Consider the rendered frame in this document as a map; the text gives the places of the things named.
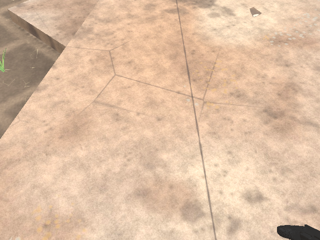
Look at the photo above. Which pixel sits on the robot right hand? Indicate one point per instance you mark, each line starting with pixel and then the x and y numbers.
pixel 296 232

